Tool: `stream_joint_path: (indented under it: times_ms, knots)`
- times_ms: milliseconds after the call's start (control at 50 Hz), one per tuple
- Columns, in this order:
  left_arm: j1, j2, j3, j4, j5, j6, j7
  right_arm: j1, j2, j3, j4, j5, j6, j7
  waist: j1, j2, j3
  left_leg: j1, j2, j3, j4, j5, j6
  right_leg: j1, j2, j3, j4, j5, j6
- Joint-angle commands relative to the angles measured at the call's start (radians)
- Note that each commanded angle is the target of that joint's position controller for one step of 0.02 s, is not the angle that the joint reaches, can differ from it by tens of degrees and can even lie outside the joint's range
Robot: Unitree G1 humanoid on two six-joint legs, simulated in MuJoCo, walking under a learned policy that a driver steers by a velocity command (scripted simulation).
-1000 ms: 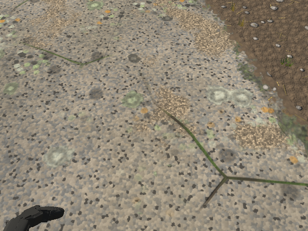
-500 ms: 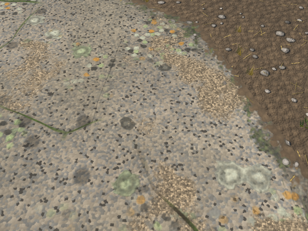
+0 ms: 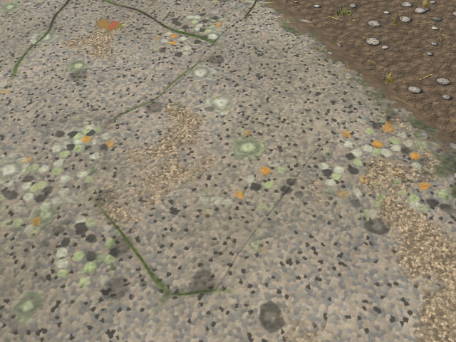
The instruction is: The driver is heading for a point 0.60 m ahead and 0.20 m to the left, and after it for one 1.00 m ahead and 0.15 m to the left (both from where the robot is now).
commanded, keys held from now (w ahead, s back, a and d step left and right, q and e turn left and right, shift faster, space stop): w+q+shift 0.58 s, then w+e+shift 0.26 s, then shift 0.16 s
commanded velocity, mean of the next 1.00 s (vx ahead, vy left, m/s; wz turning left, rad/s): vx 0.95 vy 0.00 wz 0.57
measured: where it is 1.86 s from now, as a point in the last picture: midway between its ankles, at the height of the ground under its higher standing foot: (160, 183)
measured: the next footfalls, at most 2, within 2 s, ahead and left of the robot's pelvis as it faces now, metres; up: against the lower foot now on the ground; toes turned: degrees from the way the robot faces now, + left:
left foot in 0.28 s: +0.42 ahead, +0.05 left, +0.00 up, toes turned +19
right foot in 0.66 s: +0.86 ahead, +0.06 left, +0.00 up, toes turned +38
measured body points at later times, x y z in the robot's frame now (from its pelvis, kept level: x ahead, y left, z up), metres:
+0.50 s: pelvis +0.45 +0.05 -0.01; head +0.48 +0.05 +0.44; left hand +0.54 +0.35 -0.07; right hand +0.58 -0.22 -0.14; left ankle +0.38 +0.04 -0.74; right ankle +0.65 -0.08 -0.67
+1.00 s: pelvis +0.87 +0.21 +0.00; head +0.89 +0.23 +0.45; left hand +0.64 +0.38 -0.13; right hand +1.22 +0.20 -0.04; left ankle +0.97 +0.40 -0.71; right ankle +0.83 +0.03 -0.74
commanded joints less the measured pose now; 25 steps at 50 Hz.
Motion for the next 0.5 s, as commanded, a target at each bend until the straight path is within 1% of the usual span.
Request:
stream_joint_path:
  times_ms: [20,40,80,120,140,160,180,200,220,240,260,280,300,320,340,360,380,400,420,440,460,480,500]
  knots:
    - [0.103,0.016,0.003,0.017,-0.023,-0.031,-0.013,-0.098,0.063,0.035,-0.130,-0.010,0.019,0.028,0.010,-0.156,0.022,-0.282,0.090,-0.042,0.000,0.063,-0.005,0.199,-0.234,0.157,-0.222,0.290,-0.055]
    - [0.090,0.024,0.004,0.021,-0.023,-0.037,-0.015,-0.137,0.065,0.043,-0.157,-0.012,0.021,0.033,-0.002,-0.149,0.038,-0.282,0.089,-0.024,-0.038,0.112,-0.005,0.173,-0.227,0.100,-0.245,0.347,-0.055]
    - [0.067,0.043,0.008,0.030,-0.020,-0.046,-0.012,-0.205,0.053,0.052,-0.193,-0.010,0.021,0.044,-0.020,-0.136,0.079,-0.256,0.083,0.011,-0.160,0.212,-0.001,0.136,-0.196,-0.005,-0.290,0.412,-0.048]
    - [0.083,0.068,0.012,0.046,-0.017,-0.048,-0.007,-0.282,0.044,0.062,-0.217,-0.009,0.021,0.057,-0.018,-0.093,0.132,-0.190,0.062,0.086,-0.339,0.263,0.020,0.123,-0.170,-0.095,-0.333,0.501,-0.034]
    - [0.106,0.082,0.013,0.056,-0.017,-0.047,-0.004,-0.314,0.047,0.068,-0.221,-0.008,0.020,0.062,-0.013,-0.077,0.149,-0.136,0.034,0.139,-0.419,0.271,0.039,0.129,-0.157,-0.137,-0.328,0.636,-0.016]
    - [0.134,0.103,0.016,0.060,-0.016,-0.044,0.001,-0.321,0.042,0.070,-0.217,-0.008,0.019,0.063,-0.014,-0.080,0.136,-0.065,-0.011,0.190,-0.468,0.269,0.058,0.156,-0.152,-0.165,-0.285,0.887,-0.004]
    - [0.158,0.133,0.023,0.061,-0.016,-0.037,0.009,-0.297,0.031,0.067,-0.205,-0.008,0.017,0.061,-0.032,-0.105,0.104,0.000,-0.052,0.218,-0.490,0.249,0.072,0.201,-0.161,-0.175,-0.213,1.118,0.002]
    - [0.161,0.169,0.032,0.056,-0.015,-0.025,0.021,-0.237,0.010,0.061,-0.185,-0.008,0.016,0.055,-0.076,-0.139,0.056,0.080,-0.084,0.221,-0.506,0.213,0.088,0.237,-0.182,-0.173,-0.111,1.286,0.008]
    - [0.141,0.200,0.041,0.046,-0.012,-0.008,0.030,-0.118,-0.023,0.047,-0.150,-0.008,0.013,0.047,-0.147,-0.155,-0.013,0.218,-0.111,0.206,-0.511,0.174,0.108,0.232,-0.204,-0.163,0.058,1.380,0.006]
    - [0.090,0.223,0.049,0.024,-0.009,0.007,0.033,0.082,-0.065,0.024,-0.090,-0.008,0.011,0.033,-0.243,-0.168,-0.097,0.433,-0.125,0.161,-0.521,0.135,0.142,0.159,-0.226,-0.138,0.298,1.397,-0.008]
    - [0.058,0.215,0.050,0.005,-0.003,0.020,0.023,0.274,-0.112,-0.008,-0.017,-0.003,0.006,0.009,-0.309,-0.108,-0.172,0.713,-0.119,0.072,-0.601,0.106,0.180,-0.021,-0.191,-0.129,0.638,1.071,-0.020]
    - [0.034,0.116,0.032,-0.021,0.006,0.016,0.000,0.212,-0.177,-0.039,-0.008,0.026,0.020,-0.021,-0.222,0.129,-0.107,0.817,0.004,-0.145,-0.660,0.072,0.217,-0.320,0.023,-0.125,1.037,-0.052,-0.001]
    - [0.101,0.096,0.017,-0.147,-0.016,-0.003,0.002,0.145,-0.292,-0.056,-0.067,-0.014,0.034,-0.023,-0.113,0.203,-0.277,1.080,0.225,-0.688,-0.794,0.089,0.432,-0.664,0.080,0.070,1.310,-0.252,0.038]
    - [-0.004,0.136,0.012,-0.171,-0.012,-0.031,0.000,0.183,-0.247,-0.057,-0.086,-0.008,0.039,-0.039,-0.172,0.003,-0.282,1.029,0.263,-0.828,-0.970,-0.098,0.422,-0.739,0.033,0.200,1.244,-0.160,0.028]
    - [-0.025,0.135,0.006,-0.166,-0.014,-0.042,-0.002,0.147,-0.186,-0.045,-0.061,-0.003,0.030,-0.050,-0.114,-0.094,-0.095,0.832,0.244,-0.773,-1.040,-0.113,0.374,-0.726,-0.018,0.206,1.106,-0.108,0.018]
    - [-0.038,0.126,0.004,-0.160,-0.003,-0.037,-0.001,0.113,-0.146,-0.033,-0.045,-0.001,0.014,-0.052,-0.049,-0.148,-0.001,0.649,0.197,-0.685,-1.050,-0.025,0.333,-0.646,-0.051,0.199,0.996,-0.107,0.022]
    - [-0.018,0.117,-0.001,-0.150,0.017,-0.017,0.000,0.079,-0.130,-0.024,-0.051,-0.001,-0.005,-0.056,-0.001,-0.157,0.039,0.512,0.151,-0.601,-1.042,0.078,0.315,-0.564,-0.067,0.205,0.936,-0.132,0.033]
    - [0.005,0.112,-0.001,-0.141,0.031,0.011,-0.001,0.057,-0.102,-0.012,-0.050,0.002,-0.020,-0.056,0.038,-0.165,0.064,0.387,0.113,-0.536,-1.052,0.126,0.304,-0.490,-0.083,0.202,0.872,-0.156,0.050]
    - [-0.003,0.098,-0.003,-0.148,0.033,0.031,-0.003,0.053,-0.088,-0.005,-0.048,0.007,-0.034,-0.051,0.055,-0.156,0.078,0.291,0.081,-0.489,-1.065,0.132,0.296,-0.443,-0.096,0.192,0.791,-0.186,0.065]
    - [-0.054,0.080,-0.009,-0.174,0.031,0.040,-0.007,0.046,-0.093,-0.006,-0.050,0.011,-0.046,-0.047,0.053,-0.142,0.098,0.206,0.047,-0.446,-1.087,0.137,0.287,-0.405,-0.101,0.170,0.688,-0.154,0.074]
    - [-0.127,0.060,-0.017,-0.208,0.023,0.041,-0.014,0.038,-0.100,-0.009,-0.051,0.012,-0.053,-0.045,0.043,-0.123,0.120,0.131,0.014,-0.414,-1.106,0.146,0.273,-0.363,-0.099,0.148,0.581,-0.067,0.081]
    - [-0.186,0.037,-0.027,-0.232,0.013,0.040,-0.022,0.034,-0.100,-0.012,-0.052,0.011,-0.058,-0.042,0.030,-0.102,0.126,0.074,-0.023,-0.382,-1.112,0.152,0.246,-0.293,-0.089,0.135,0.477,0.056,0.080]
    - [-0.225,0.020,-0.034,-0.246,-0.002,0.039,-0.029,0.037,-0.105,-0.018,-0.051,0.012,-0.060,-0.037,0.011,-0.078,0.118,0.048,-0.047,-0.360,-1.113,0.185,0.215,-0.223,-0.072,0.126,0.369,0.189,0.073]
